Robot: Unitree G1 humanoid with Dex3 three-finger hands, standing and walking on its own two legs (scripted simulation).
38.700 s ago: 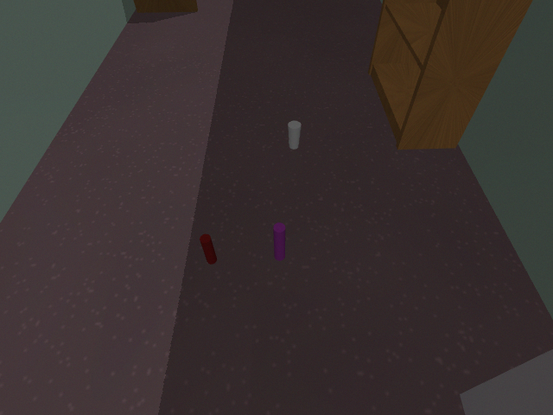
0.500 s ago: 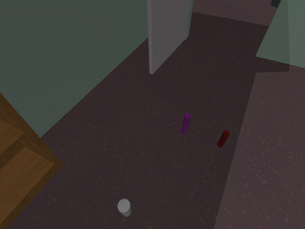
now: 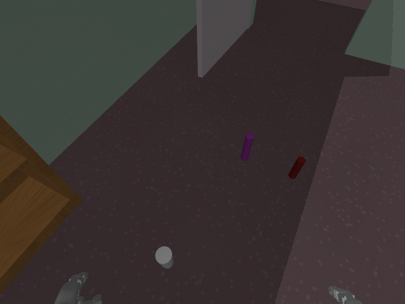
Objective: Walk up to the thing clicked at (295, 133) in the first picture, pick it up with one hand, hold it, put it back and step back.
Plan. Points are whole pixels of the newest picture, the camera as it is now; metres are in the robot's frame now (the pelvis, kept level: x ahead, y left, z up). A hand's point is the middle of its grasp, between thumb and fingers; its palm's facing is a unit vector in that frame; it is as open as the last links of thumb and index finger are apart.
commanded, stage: go down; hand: left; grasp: from the side
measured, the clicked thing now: (165, 258) +0.34 +0.19 -0.70
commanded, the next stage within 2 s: none
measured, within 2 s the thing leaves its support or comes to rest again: neither
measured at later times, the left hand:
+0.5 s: hand (92, 299) +0.15 +0.28 -0.20, palm faces +0.05 -0.95 -0.31, open 16.8 cm
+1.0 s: hand (89, 285) +0.18 +0.32 -0.26, palm faces +0.11 -0.96 -0.25, open 17.4 cm
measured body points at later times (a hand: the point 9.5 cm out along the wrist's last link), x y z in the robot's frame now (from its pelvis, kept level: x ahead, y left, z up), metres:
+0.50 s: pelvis -0.01 +0.01 -0.07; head +0.07 +0.03 +0.38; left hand +0.14 +0.33 -0.17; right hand +0.14 -0.25 -0.16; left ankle -0.01 +0.13 -0.74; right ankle +0.01 -0.12 -0.74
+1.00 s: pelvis -0.04 +0.01 -0.17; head +0.10 +0.04 +0.26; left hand +0.18 +0.37 -0.24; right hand +0.16 -0.25 -0.25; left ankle -0.01 +0.13 -0.74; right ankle +0.01 -0.12 -0.74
